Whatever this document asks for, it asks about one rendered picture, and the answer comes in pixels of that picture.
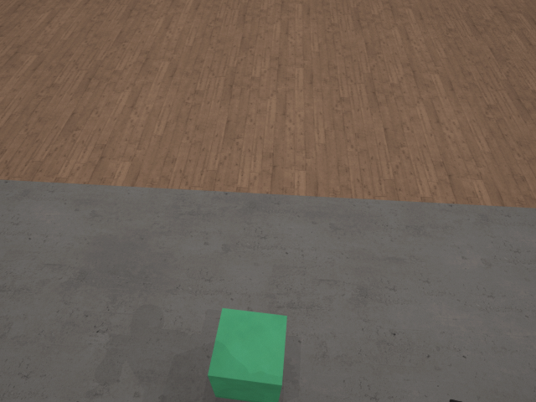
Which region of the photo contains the carton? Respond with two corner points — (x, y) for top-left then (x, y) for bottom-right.
(208, 308), (287, 402)

